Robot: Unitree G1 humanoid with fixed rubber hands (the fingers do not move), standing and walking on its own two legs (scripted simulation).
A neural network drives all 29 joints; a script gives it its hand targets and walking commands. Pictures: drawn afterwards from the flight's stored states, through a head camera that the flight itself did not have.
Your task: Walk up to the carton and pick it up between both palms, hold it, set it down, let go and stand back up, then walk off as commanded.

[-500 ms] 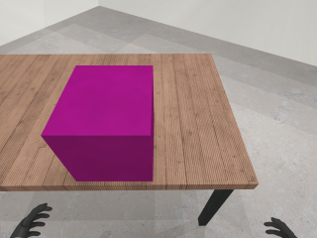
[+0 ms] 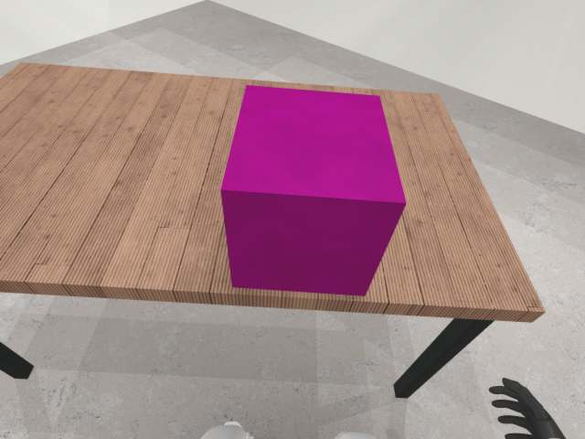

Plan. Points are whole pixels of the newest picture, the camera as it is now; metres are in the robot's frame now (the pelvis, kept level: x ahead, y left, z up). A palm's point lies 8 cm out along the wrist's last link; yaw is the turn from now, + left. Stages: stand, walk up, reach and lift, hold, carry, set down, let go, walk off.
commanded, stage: walk up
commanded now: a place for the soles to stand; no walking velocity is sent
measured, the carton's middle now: (306, 191) +0.51 -0.02 +0.04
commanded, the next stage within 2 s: none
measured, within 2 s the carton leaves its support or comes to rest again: neither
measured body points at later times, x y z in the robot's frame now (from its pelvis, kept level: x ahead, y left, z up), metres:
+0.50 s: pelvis -0.06 +0.01 +0.02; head -0.06 +0.00 +0.47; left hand +0.07 +0.32 -0.06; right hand +0.06 -0.33 -0.04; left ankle +0.08 +0.09 -0.70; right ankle -0.02 -0.14 -0.70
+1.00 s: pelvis -0.13 +0.01 +0.04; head -0.11 -0.01 +0.49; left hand -0.10 +0.34 -0.04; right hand +0.02 -0.32 -0.03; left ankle +0.01 +0.14 -0.63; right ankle -0.11 -0.11 -0.69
